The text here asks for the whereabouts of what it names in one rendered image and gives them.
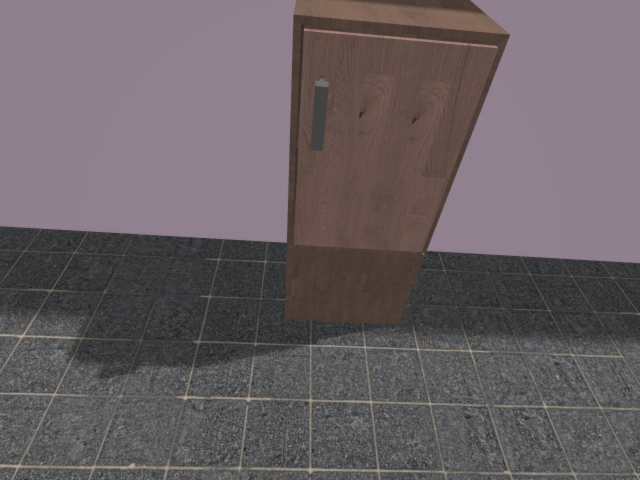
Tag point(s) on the handle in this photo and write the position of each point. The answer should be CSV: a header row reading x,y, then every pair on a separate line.
x,y
319,114

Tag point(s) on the cupboard door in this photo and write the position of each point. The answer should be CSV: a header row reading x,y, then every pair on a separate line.
x,y
398,111

